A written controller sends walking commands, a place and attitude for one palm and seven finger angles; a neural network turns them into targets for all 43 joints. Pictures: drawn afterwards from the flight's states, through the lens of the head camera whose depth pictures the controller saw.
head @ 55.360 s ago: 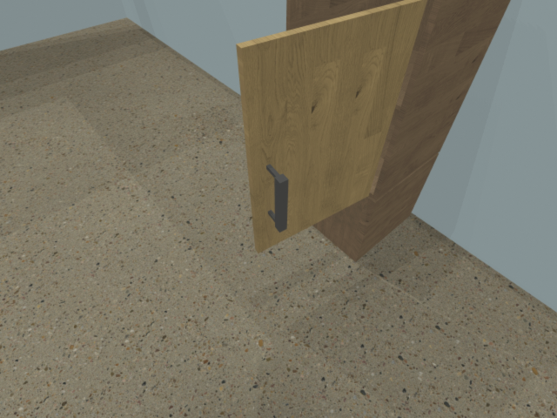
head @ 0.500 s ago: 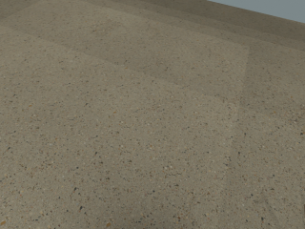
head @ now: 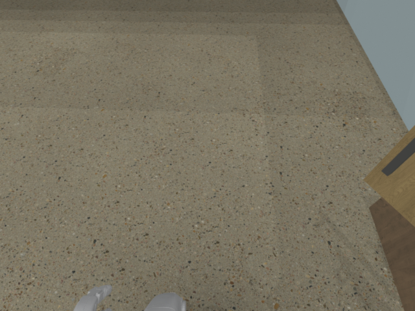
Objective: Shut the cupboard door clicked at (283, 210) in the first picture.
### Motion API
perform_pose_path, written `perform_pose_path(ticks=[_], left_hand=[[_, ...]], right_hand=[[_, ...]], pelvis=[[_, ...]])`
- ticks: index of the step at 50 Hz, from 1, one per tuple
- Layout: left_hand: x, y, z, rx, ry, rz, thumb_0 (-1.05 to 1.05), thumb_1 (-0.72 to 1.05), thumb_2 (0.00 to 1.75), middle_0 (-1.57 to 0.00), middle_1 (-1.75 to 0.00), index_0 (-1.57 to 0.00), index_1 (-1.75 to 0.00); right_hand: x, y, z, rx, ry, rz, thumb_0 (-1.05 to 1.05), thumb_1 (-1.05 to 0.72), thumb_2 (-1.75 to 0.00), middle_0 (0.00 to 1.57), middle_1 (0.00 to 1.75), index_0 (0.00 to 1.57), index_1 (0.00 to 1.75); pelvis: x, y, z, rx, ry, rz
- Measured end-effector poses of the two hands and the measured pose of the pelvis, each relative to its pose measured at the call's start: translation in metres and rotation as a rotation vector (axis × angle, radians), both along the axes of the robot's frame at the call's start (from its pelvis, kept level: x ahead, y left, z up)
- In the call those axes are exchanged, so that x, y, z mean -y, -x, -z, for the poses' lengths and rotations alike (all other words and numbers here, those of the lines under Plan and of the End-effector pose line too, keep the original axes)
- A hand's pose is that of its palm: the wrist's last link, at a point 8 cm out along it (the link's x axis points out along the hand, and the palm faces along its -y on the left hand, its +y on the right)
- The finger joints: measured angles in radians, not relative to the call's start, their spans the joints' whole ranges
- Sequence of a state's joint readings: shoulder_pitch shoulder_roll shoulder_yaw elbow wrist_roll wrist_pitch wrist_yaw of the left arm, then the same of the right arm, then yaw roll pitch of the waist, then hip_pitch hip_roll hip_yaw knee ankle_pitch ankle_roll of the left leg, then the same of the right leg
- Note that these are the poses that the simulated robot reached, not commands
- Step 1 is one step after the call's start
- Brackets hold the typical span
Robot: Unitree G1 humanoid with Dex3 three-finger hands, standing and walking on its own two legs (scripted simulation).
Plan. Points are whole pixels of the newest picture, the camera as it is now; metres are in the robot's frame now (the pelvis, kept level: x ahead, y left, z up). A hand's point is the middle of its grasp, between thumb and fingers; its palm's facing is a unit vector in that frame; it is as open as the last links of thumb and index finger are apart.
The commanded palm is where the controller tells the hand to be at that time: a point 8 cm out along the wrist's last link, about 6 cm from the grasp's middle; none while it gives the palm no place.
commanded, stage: turn to face it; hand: left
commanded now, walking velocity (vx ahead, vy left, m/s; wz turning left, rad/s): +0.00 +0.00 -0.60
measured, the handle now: (409, 152) +0.54 -0.54 -0.10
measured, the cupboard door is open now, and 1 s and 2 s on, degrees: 33 33 33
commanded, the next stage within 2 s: take the last steps up to it in 1.56 s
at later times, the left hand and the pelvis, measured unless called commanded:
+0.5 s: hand (135, 286) +0.18 +0.18 -0.16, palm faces -0.30 -0.92 -0.25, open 7.4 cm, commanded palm none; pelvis +0.02 +0.01 -0.01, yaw -18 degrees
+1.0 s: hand (160, 255) +0.25 +0.13 -0.16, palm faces -0.54 -0.81 -0.21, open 7.4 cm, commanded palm none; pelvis +0.05 +0.02 +0.01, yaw -36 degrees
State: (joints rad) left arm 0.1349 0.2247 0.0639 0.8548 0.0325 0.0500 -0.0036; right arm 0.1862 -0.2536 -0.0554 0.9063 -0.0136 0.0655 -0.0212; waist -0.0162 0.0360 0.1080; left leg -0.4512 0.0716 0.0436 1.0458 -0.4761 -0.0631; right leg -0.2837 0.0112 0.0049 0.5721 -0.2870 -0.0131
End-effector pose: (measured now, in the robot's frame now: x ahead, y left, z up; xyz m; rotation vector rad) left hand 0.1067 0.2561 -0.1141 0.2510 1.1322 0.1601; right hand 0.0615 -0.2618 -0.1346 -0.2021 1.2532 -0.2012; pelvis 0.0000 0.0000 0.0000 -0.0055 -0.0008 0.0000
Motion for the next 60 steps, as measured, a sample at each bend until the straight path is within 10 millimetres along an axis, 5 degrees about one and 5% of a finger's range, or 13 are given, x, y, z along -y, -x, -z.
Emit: perform_pose_path(ticks=[9,18,27,36,43,50,60], left_hand=[[-0.005,-0.010,0.031,-0.069,0.094,0.065,0.00,0.90,0.90,-0.20,-0.30,-0.20,-0.30],[-0.002,-0.045,0.015,-0.099,0.088,0.178,0.00,0.91,0.90,-0.20,-0.30,-0.20,-0.30],[0.036,-0.088,0.008,-0.032,0.003,0.329,0.00,0.91,0.90,-0.20,-0.30,-0.20,-0.30],[0.050,-0.098,0.009,-0.094,0.008,0.404,0.00,0.91,0.90,-0.20,-0.30,-0.20,-0.30],[0.050,-0.130,0.028,-0.118,0.043,0.468,0.00,0.91,0.90,-0.20,-0.30,-0.20,-0.30],[0.078,-0.167,0.011,-0.084,0.052,0.573,0.00,0.91,0.90,-0.20,-0.30,-0.20,-0.30],[0.143,-0.189,0.001,0.002,-0.007,0.744,0.00,0.91,0.90,-0.20,-0.30,-0.20,-0.30]], right_hand=[[-0.021,-0.006,-0.017,0.106,0.057,0.053,0.01,-0.90,-0.90,0.20,0.30,0.20,0.30],[-0.033,0.042,-0.025,0.014,0.038,0.160,0.01,-0.90,-0.90,0.21,0.30,0.20,0.30],[-0.004,0.089,0.011,-0.045,-0.006,0.333,0.01,-0.90,-0.90,0.21,0.30,0.20,0.30],[0.003,0.067,-0.011,0.048,0.025,0.405,0.01,-0.90,-0.90,0.20,0.30,0.20,0.30],[-0.015,0.058,-0.019,0.107,0.072,0.439,0.01,-0.90,-0.90,0.20,0.30,0.20,0.30],[-0.033,0.094,-0.024,0.043,0.043,0.529,0.01,-0.90,-0.90,0.21,0.30,0.20,0.30],[-0.021,0.163,0.012,-0.035,-0.007,0.731,0.01,-0.90,-0.90,0.21,0.30,0.20,0.30]], pelvis=[[-0.026,-0.008,0.007,-0.021,0.008,0.106],[-0.026,-0.014,-0.009,-0.020,0.032,0.226],[-0.005,-0.016,0.008,-0.019,0.014,0.338],[-0.007,-0.029,-0.003,-0.024,-0.015,0.442],[-0.020,-0.046,0.004,-0.030,-0.002,0.536],[-0.015,-0.049,-0.008,-0.026,0.023,0.620],[0.008,-0.042,0.007,-0.014,0.004,0.735]])
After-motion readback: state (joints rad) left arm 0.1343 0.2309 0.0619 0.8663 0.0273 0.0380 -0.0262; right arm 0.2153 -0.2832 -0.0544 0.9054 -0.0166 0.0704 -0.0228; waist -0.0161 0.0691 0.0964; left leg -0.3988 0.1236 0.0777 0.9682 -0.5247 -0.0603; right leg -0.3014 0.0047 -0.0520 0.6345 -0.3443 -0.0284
